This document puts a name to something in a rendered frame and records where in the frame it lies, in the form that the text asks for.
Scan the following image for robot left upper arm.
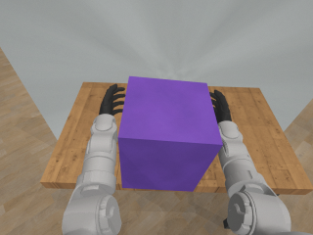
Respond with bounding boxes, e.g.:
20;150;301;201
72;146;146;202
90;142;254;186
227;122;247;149
63;193;122;235

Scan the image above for robot right upper arm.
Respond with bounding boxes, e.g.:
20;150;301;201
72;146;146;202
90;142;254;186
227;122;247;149
227;190;313;235

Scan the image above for carton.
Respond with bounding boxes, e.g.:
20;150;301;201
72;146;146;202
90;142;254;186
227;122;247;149
117;75;223;192

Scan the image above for robot left hand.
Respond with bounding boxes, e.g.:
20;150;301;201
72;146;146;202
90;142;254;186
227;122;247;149
99;84;126;116

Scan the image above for left robot forearm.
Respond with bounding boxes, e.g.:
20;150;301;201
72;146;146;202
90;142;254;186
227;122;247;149
62;114;118;234

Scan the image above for robot right hand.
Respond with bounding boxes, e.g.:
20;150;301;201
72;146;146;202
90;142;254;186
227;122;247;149
209;89;232;123

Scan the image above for table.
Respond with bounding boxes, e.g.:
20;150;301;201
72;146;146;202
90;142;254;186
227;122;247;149
40;81;313;229

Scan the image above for right robot forearm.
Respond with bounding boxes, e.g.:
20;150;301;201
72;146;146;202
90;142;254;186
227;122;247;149
217;120;291;219

